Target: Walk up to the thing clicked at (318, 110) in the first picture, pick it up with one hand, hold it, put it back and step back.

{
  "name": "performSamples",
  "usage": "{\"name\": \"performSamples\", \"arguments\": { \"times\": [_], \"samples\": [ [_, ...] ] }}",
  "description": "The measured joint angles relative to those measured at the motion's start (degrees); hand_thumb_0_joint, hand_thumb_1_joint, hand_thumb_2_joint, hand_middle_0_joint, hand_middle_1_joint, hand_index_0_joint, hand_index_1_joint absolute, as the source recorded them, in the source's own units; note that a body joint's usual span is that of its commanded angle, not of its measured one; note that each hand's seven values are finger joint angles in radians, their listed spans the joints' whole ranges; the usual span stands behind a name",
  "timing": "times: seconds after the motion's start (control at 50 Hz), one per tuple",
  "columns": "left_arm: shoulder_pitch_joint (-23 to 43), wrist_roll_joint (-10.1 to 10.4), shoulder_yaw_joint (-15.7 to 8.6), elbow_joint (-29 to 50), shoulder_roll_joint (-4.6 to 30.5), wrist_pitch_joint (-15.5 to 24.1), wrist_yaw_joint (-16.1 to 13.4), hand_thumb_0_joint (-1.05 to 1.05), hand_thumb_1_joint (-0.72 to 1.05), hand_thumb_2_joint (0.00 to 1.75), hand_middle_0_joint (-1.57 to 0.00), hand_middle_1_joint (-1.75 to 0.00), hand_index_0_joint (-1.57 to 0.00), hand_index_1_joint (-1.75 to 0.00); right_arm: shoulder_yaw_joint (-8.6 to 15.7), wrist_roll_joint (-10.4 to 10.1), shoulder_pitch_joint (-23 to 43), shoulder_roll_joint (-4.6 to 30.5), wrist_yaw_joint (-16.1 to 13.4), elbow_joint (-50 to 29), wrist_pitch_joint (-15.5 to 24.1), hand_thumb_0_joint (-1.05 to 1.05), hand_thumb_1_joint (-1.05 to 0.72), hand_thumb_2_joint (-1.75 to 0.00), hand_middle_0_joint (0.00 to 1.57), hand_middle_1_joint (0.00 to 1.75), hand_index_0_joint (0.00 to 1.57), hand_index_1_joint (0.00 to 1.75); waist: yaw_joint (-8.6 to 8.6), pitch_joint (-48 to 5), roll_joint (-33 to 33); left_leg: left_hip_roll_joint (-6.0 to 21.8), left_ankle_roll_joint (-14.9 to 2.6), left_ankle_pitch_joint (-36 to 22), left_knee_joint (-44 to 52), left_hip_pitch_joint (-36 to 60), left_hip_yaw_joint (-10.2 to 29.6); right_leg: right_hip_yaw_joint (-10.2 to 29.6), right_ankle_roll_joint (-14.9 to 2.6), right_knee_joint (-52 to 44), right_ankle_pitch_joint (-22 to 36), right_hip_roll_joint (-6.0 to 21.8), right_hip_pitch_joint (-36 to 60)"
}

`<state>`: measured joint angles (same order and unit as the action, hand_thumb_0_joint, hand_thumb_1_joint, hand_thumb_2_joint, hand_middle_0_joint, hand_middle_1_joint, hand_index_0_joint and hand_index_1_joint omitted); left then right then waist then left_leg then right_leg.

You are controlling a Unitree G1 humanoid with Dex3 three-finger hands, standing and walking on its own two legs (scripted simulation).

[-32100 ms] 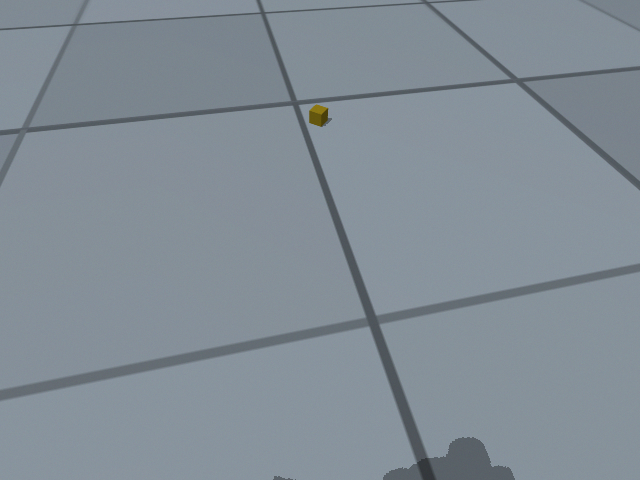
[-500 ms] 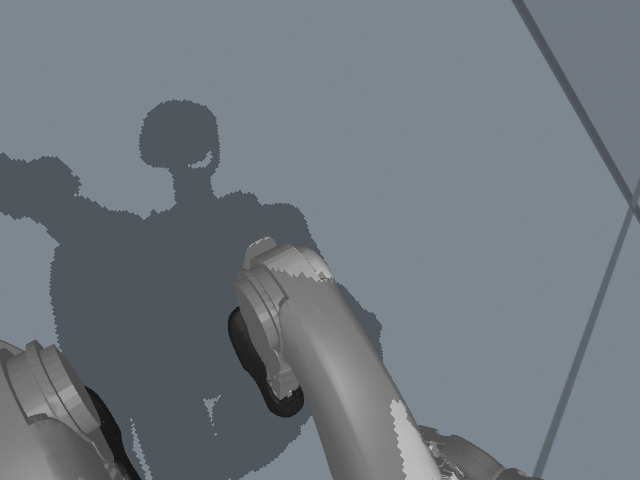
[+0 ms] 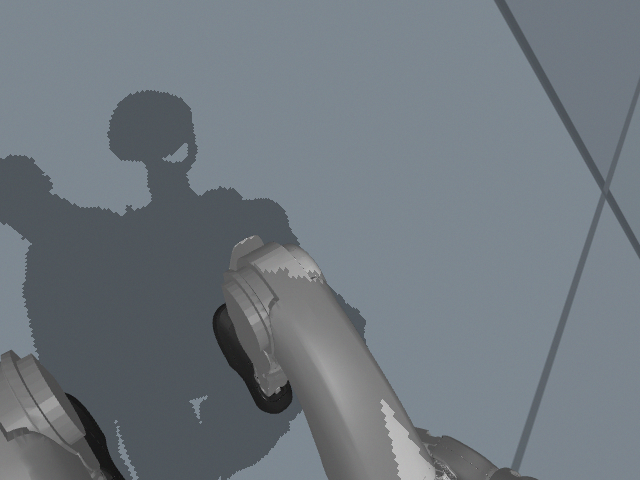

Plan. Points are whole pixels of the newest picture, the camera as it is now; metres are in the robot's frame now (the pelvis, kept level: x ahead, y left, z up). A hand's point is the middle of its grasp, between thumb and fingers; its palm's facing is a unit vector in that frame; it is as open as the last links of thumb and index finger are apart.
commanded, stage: open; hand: left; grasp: from above
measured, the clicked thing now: out of the picture +0.43 +0.36 -0.29
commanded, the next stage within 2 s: withdraw in 1.12 s
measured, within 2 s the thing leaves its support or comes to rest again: neither
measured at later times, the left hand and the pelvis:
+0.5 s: hand out of the picture +0.44 +0.35 -0.24, palm faces -0.01 -0.44 -0.90, open 11.7 cm; pelvis +0.00 +0.00 +0.00, yaw +0 degrees
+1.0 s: hand out of the picture +0.44 +0.35 -0.24, palm faces -0.02 -0.45 -0.89, open 13.6 cm; pelvis +0.00 +0.00 +0.01, yaw -1 degrees
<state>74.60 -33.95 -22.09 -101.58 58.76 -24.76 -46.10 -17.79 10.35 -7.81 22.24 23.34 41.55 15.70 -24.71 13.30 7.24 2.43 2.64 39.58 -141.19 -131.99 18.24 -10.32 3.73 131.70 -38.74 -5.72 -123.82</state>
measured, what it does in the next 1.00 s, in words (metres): stands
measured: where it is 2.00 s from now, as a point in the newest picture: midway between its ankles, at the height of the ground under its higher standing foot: (187, 422)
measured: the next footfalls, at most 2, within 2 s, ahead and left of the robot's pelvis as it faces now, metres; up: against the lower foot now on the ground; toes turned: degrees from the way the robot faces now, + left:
none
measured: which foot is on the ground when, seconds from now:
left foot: down 0.00-1.00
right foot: down 0.00-1.00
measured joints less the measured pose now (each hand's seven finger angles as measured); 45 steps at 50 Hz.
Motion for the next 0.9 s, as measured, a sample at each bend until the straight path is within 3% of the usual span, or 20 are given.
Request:
{"name": "performSamples", "arguments": {
  "times": [0.18, 0.32, 0.9],
  "samples": [
    [-0.12, 1.44, 0.43, 0.04, 0.64, 0.49, -0.06, -0.02, -0.06, 0.56, -0.65, -0.51, -0.61, -0.55, -1.01, -0.01, 0.07, 0.3, -0.33, -0.87, 0.72, 0.0, -0.91, -0.9, 0.19, 0.3, 0.19, 0.3, -0.02, 0.47, 0.33, 0.18, 0.3, 0.24, 0.18, 0.46, 0.26, -0.22, -0.18, -0.18, 0.0, -0.09, 0.22],
    [-0.28, 1.67, 0.49, 0.26, 0.67, 0.65, 0.01, -0.01, -0.08, 0.69, -0.55, -0.63, -0.52, -0.65, -1.51, 0.06, 0.21, 0.49, -0.69, -1.39, 0.98, 0.0, -0.91, -0.9, 0.19, 0.3, 0.19, 0.3, -0.24, 0.62, 0.31, 0.31, 0.33, 0.35, 0.34, 0.83, 0.4, -0.35, -0.22, -0.45, 0.04, -0.17, 0.54],
    [-0.73, 1.9, 2.5, 0.67, 1.42, 0.75, 0.57, 0.0, -0.4, 0.96, -0.2, -0.92, -0.17, -0.94, -1.74, -0.11, -1.57, 0.29, -1.19, -1.02, 1.92, 0.0, -0.91, -0.9, 0.19, 0.3, 0.19, 0.3, -0.38, 0.19, 0.66, 0.21, 0.03, 0.52, 0.6, 1.26, 0.78, -0.76, 0.02, -1.33, -0.08, -0.1, 1.57]
  ]
}}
